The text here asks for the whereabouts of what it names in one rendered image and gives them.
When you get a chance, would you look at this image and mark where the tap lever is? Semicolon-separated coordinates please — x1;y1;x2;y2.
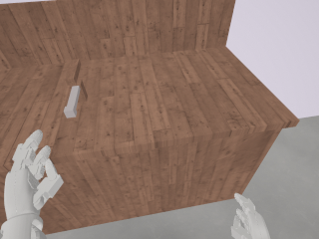
64;86;81;119

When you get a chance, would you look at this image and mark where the robot right hand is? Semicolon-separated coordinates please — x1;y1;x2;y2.
230;193;270;239

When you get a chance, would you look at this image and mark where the counter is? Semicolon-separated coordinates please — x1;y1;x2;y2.
0;0;300;235

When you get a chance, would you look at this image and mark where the left robot forearm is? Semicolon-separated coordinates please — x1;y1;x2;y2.
0;212;47;239

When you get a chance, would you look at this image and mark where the robot left hand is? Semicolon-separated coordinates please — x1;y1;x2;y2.
4;129;64;220

